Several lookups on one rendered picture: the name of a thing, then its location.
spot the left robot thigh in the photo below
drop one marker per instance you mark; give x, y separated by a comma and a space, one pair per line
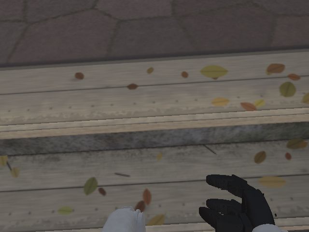
125, 220

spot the left robot shin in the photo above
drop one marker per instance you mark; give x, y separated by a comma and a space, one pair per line
126, 207

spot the right robot hand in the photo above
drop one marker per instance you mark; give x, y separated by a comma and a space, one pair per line
231, 216

